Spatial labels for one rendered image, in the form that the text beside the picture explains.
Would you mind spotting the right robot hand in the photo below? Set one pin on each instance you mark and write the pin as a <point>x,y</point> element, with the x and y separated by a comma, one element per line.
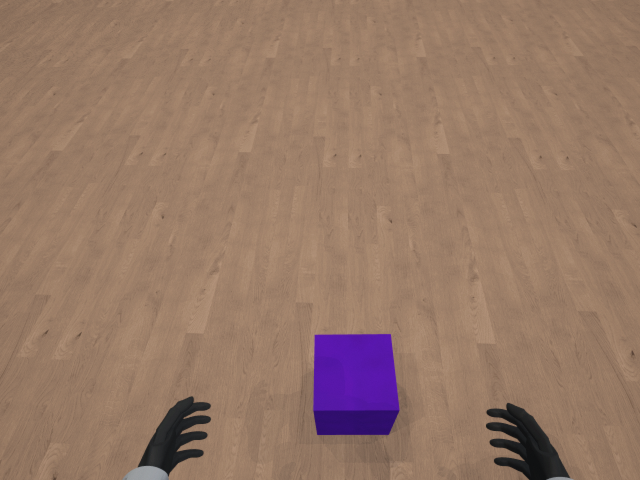
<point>541,460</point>

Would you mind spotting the carton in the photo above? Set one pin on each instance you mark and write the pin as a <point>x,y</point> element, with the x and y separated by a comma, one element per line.
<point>355,389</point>

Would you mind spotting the left robot hand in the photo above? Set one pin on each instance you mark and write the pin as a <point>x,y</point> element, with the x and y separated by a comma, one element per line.
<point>161,450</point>

